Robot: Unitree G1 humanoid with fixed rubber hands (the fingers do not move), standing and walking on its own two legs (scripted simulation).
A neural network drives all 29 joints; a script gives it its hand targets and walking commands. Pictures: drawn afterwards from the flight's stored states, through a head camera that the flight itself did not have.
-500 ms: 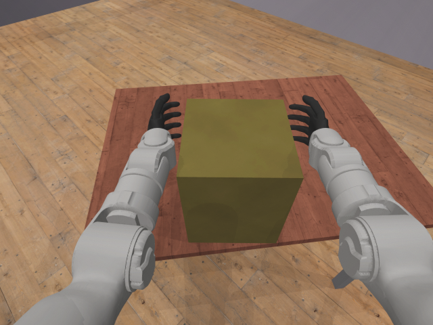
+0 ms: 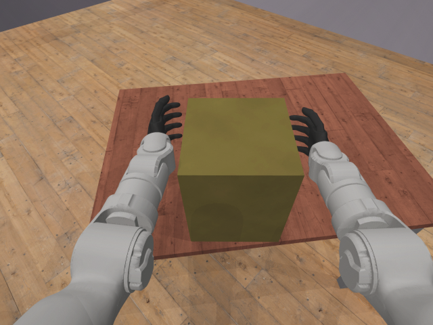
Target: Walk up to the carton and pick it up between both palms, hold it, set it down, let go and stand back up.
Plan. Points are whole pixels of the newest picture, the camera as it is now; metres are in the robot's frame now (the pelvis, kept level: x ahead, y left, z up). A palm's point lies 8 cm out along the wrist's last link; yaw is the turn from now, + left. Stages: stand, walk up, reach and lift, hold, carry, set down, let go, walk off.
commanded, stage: set down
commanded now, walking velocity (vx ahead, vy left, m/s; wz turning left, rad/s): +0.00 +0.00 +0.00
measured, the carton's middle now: (235, 173) +0.46 -0.04 +0.01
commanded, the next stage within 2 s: none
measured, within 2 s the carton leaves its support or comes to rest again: neither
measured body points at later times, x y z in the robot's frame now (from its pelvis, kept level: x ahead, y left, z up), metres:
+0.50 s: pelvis -0.01 +0.00 -0.01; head +0.03 +0.01 +0.44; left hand +0.45 +0.10 +0.09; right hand +0.44 -0.20 +0.10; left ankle +0.01 +0.12 -0.75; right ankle +0.02 -0.09 -0.75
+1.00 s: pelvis -0.03 -0.01 -0.01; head +0.03 +0.01 +0.43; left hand +0.45 +0.10 +0.09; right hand +0.43 -0.20 +0.10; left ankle +0.01 +0.12 -0.75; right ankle +0.02 -0.09 -0.75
